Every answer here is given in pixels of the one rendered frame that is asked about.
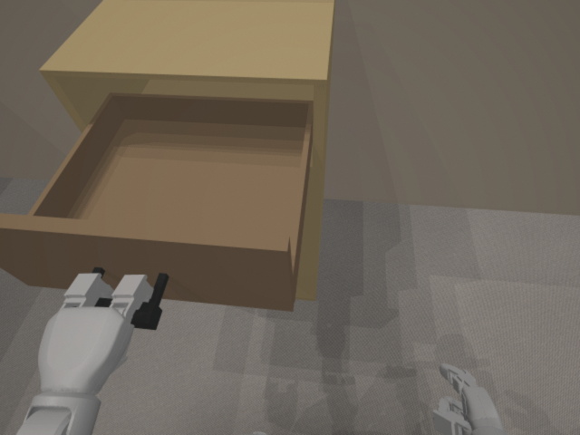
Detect right robot hand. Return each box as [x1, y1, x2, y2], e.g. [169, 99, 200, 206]
[433, 363, 504, 435]

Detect robot left forearm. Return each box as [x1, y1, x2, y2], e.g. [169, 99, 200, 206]
[15, 391, 102, 435]

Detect drawer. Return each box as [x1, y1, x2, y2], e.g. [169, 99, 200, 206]
[0, 92, 314, 312]

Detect cabinet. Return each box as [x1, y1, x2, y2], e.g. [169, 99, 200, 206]
[39, 0, 335, 301]

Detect handle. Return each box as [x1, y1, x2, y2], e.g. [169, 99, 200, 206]
[75, 267, 169, 330]

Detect left robot hand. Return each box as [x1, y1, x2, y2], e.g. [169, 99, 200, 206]
[38, 273, 154, 395]

